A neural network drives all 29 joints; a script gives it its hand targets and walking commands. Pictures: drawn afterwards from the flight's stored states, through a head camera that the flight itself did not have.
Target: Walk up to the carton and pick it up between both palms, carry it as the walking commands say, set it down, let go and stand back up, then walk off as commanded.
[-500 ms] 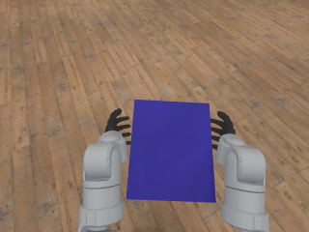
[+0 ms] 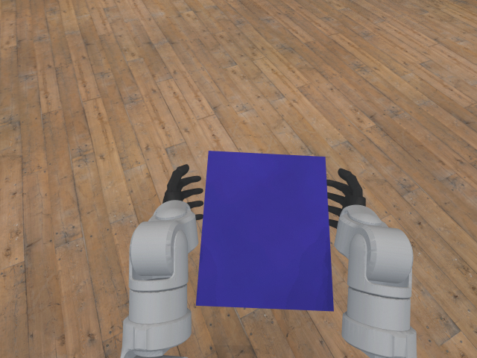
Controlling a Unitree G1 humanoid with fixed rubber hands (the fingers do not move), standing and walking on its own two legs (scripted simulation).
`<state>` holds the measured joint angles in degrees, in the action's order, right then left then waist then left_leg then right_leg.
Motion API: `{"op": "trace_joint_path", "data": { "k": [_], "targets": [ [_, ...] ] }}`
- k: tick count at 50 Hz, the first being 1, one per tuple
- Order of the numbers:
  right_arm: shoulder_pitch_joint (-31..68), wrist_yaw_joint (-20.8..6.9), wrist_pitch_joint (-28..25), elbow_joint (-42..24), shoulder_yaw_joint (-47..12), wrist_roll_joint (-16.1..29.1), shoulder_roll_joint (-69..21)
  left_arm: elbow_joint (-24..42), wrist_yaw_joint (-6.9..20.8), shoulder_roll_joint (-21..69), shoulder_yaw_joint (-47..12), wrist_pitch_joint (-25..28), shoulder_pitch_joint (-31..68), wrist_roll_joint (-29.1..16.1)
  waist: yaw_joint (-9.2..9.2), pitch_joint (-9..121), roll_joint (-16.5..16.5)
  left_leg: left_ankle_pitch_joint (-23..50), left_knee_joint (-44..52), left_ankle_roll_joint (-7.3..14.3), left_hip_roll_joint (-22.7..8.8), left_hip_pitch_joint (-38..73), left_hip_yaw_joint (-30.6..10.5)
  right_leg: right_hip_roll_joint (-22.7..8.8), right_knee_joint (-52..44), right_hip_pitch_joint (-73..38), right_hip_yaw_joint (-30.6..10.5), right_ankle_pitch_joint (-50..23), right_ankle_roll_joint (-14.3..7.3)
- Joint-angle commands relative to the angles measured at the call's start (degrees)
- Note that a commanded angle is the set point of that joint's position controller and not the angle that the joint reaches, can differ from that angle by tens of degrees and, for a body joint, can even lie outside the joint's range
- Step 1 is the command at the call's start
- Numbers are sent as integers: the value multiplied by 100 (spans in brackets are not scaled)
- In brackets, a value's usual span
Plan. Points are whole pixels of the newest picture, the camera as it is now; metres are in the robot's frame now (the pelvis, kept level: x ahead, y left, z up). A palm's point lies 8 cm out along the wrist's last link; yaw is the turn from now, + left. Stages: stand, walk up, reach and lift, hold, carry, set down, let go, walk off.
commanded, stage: carry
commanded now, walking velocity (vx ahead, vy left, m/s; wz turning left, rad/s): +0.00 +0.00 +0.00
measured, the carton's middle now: (258, 234) +0.33 +0.00 -0.01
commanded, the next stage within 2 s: none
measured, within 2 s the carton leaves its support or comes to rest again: neither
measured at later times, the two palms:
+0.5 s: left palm (166, 179) +0.38 +0.16 +0.08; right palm (327, 179) +0.38 -0.11 +0.09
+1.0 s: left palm (157, 185) +0.38 +0.17 +0.07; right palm (316, 186) +0.38 -0.09 +0.07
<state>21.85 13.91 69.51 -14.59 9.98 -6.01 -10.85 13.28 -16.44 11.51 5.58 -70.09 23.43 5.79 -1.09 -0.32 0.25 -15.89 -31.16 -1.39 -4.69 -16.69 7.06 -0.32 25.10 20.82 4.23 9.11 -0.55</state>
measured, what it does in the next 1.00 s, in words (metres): shifts its weight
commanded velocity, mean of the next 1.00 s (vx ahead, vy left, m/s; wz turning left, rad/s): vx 0.00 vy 0.00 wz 0.00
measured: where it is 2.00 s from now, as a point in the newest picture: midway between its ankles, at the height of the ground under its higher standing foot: outside the picture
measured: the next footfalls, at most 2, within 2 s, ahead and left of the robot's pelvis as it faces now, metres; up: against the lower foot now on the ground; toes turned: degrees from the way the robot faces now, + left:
none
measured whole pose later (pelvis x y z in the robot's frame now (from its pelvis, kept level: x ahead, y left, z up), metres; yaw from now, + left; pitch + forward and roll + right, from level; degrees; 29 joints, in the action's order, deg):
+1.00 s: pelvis +0.07 +0.04 -0.01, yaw +2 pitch +2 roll -1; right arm 17.0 9.1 60.2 -8.8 10.0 -5.8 -9.3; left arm 5.1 -10.9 10.1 5.0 -59.5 19.5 7.3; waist -1.1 0.0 0.6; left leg -19.8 -34.0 3.4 0.4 -15.9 7.0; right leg -3.3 32.3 17.0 4.3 16.6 1.5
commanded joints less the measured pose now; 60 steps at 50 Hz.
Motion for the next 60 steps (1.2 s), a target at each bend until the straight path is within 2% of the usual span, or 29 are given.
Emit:
{"op": "trace_joint_path", "data": {
  "k": [1,3,5,7,9,11,13,15,16,19,21,23,25,26,28,29,30,32,33,34,36,39,40,44,45,48,51,55,60],
  "targets": [
    [2347,-1333,-162,-1824,-3963,2450,-6056,1440,1550,6346,-3351,292,1649,-2150,-59,3640,1653,-694,318,-157,417,-1465,150,-1681,1052,-5016,-800,-8425,-578],
    [2287,-1346,-100,-1801,-4040,2502,-6055,1401,1534,6262,-3233,264,1509,-2068,-13,3736,1547,151,812,-119,332,-909,170,-1582,1109,-4678,-543,-7785,-415],
    [2200,-1387,-80,-1698,-4003,2503,-6081,1497,1527,6189,-3268,289,1608,-2057,58,3743,961,1893,1276,1,16,551,-4,-1247,985,-3282,-177,-5778,-148],
    [2211,-1426,-82,-1630,-3944,2515,-6063,1702,1502,6104,-3278,294,1806,-2063,73,3874,-185,5867,228,254,-643,2086,-644,-764,1220,-1548,189,-3132,149],
    [1982,-1429,-85,-1658,-3919,2506,-6158,1859,1500,6221,-3485,287,1882,-2123,59,3512,-1313,7812,-113,491,-967,3117,-884,-175,430,-158,520,331,319],
    [1889,-1447,-45,-1457,-3830,2396,-6121,1778,1525,6207,-3543,260,1901,-2118,51,3508,-1112,7372,-229,460,-853,2821,-748,-103,-114,-461,555,72,286],
    [1861,-1419,-70,-1526,-3842,2335,-6117,1497,1559,6372,-3555,235,1724,-2125,14,3763,-516,5687,-651,233,-383,1732,-353,-510,-39,-1895,239,-3114,121],
    [2010,-1410,-108,-1650,-3914,2330,-6041,1477,1592,6294,-3527,297,1721,-2137,-42,3881,912,1128,-496,6,203,-355,-64,-1541,948,-3890,-714,-7341,-437],
    [2013,-1406,-118,-1774,-3956,2314,-5984,1497,1611,6337,-3552,299,1595,-2153,-53,3732,1431,-901,-235,26,477,-1132,-58,-1770,1083,-4463,-946,-8360,-650],
    [2224,-1417,-176,-1649,-3938,2336,-5935,1551,1619,6198,-3418,336,1804,-2130,14,3537,1070,360,1047,146,385,-315,-23,-1398,1218,-3699,-381,-6596,-427],
    [1924,-1439,-145,-1348,-3845,2234,-5899,1171,1624,6148,-3397,320,1466,-2055,44,3629,445,3890,597,311,-203,1394,-449,-870,1351,-2067,23,-3890,-23],
    [1980,-1458,-201,-1056,-3666,2148,-5777,1022,1625,6035,-3303,354,1636,-1948,44,3517,-1045,7994,-249,795,-991,3077,-1238,-157,1219,91,450,688,280],
    [1702,-1528,-380,-382,-3223,1851,-5427,540,1652,5643,-3061,562,1659,-1693,152,3425,-1367,8602,-349,933,-1108,3831,-1377,54,999,961,366,1638,281],
    [1684,-1518,-389,-621,-3349,1916,-5640,929,1643,5897,-3376,582,1897,-1911,130,3335,-1325,8386,-489,864,-998,3822,-1169,80,850,1058,426,1386,243],
    [1637,-1545,-640,208,-2875,1480,-5056,-114,1727,5433,-2889,805,1628,-1540,20,3395,-1002,7616,-649,714,-727,3162,-799,-11,371,153,475,499,206],
    [1411,-1548,-731,450,-2798,1348,-4951,-221,1760,5361,-2921,898,1594,-1518,-12,3478,-783,7104,-725,606,-610,2663,-649,-155,43,-561,442,-451,182],
    [1620,-1528,-797,-599,-3316,1709,-5317,691,1753,5756,-3371,937,1721,-1846,-18,3668,-485,6155,-945,476,-390,1999,-486,-401,110,-1401,274,-2343,81],
    [1544,-1516,-869,-222,-3245,1548,-5036,78,1775,5509,-3158,1020,1349,-1603,-51,3673,802,1789,-982,155,167,-143,-274,-1436,1069,-3374,-710,-6948,-415],
    [1415,-1525,-861,-541,-3556,1727,-5333,500,1791,5739,-3415,1042,1307,-1754,-33,3538,1415,-814,-636,107,411,-879,-227,-1717,1186,-3882,-874,-7695,-630],
    [1601,-1521,-946,-286,-3367,1581,-5028,-37,1803,5554,-3134,1069,1156,-1555,-49,3271,1447,-1160,-173,135,479,-1064,-199,-1688,1230,-3951,-839,-7634,-672],
    [1600,-1545,-970,-180,-3386,1599,-4996,59,1805,5374,-3046,1131,1240,-1566,26,3248,1177,640,900,209,322,134,-144,-1331,1361,-3061,-270,-5962,-330],
    [1753,-1566,-994,-527,-3463,1719,-4943,231,1739,5401,-3237,1102,1201,-1572,22,3485,-671,6965,-304,728,-886,2762,-1246,-312,1384,-223,293,302,233],
    [1604,-1581,-1011,-179,-3290,1621,-4822,65,1729,5218,-3118,1120,1236,-1432,52,3273,-1324,7727,-334,892,-1039,3101,-1357,-82,1067,385,262,1676,284],
    [1360,-1614,-1037,421,-3027,1325,-4627,-548,1740,5065,-2885,1199,1056,-1179,4,3210,-779,6594,-500,698,-810,2508,-897,-188,638,-267,268,522,173],
    [1397,-1607,-1147,616,-2878,1221,-4451,-736,1750,4871,-2673,1319,1041,-1073,-31,3295,-541,6188,-677,609,-634,2197,-709,-347,221,-754,222,-725,111],
    [1535,-1632,-1316,471,-2965,1164,-4420,-688,1824,4956,-2827,1522,1293,-1129,-5,3448,516,2140,-573,324,-113,786,-565,-1236,892,-2127,-566,-4841,-276],
    [1785,-1605,-1391,-74,-3307,1404,-4747,-46,1847,5205,-3104,1600,1566,-1434,-4,3270,782,2088,-148,328,-137,912,-600,-1124,1006,-1938,-299,-4114,-190],
    [1826,-1604,-1304,-160,-3341,1506,-4707,-71,1783,5117,-3063,1482,1384,-1335,14,3369,-211,4595,-222,617,-670,1739,-1001,-684,1012,-970,-71,-1003,55],
    [1624,-1628,-1226,378,-3095,1308,-4698,-339,1790,5134,-2990,1432,1508,-1228,8,3157,-144,2908,-68,557,-537,1222,-928,-818,729,-1049,-317,-948,-30]
  ]
}}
